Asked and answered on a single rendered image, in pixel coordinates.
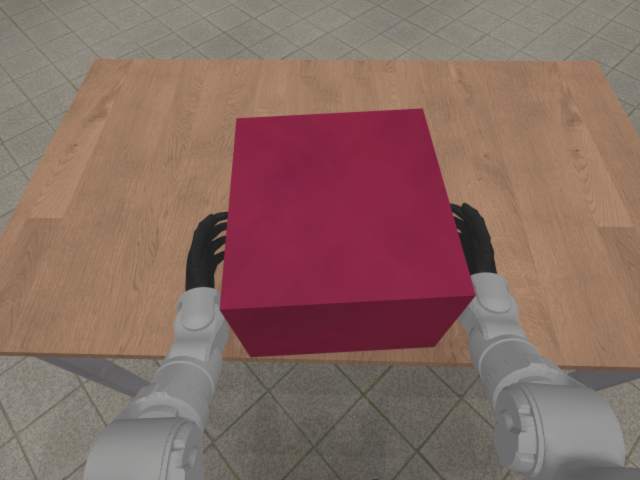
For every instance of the right robot upper arm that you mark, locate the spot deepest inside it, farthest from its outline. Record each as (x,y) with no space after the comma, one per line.
(558,432)

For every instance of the table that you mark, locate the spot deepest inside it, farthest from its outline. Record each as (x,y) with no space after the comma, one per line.
(93,258)

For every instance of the left robot forearm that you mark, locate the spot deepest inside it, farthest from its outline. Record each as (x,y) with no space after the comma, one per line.
(186,379)

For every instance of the right robot forearm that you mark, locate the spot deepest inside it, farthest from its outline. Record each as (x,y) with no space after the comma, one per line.
(497,344)

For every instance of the left robot upper arm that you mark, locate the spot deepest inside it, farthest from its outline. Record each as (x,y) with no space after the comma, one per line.
(167,448)

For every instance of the right robot hand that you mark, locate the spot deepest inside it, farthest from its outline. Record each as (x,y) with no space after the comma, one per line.
(475,239)

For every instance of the carton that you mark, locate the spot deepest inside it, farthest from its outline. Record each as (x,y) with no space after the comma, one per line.
(340,236)

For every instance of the left robot hand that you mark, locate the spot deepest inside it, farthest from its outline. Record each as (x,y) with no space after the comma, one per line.
(201,261)

